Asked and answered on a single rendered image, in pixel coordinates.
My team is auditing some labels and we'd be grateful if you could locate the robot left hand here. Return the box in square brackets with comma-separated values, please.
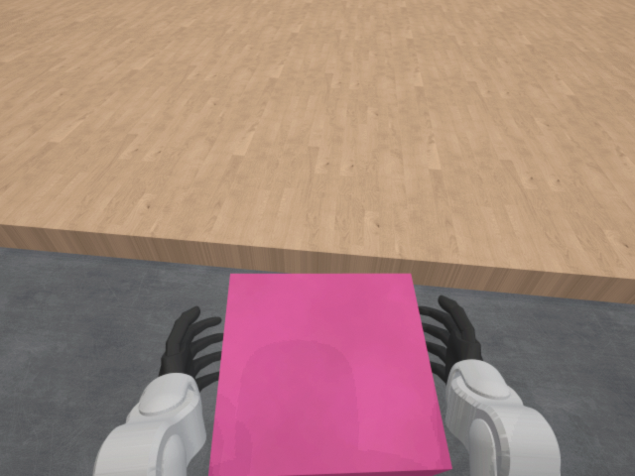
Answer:
[158, 306, 223, 392]

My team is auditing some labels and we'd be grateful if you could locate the right robot forearm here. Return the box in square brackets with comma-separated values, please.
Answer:
[445, 359, 561, 476]

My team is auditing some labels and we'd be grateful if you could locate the carton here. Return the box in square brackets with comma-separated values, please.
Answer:
[208, 274, 452, 476]

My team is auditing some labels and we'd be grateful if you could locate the left robot forearm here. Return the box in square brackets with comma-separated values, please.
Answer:
[92, 373, 206, 476]

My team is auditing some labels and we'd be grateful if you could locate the robot right hand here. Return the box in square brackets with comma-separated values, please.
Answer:
[418, 296, 483, 384]

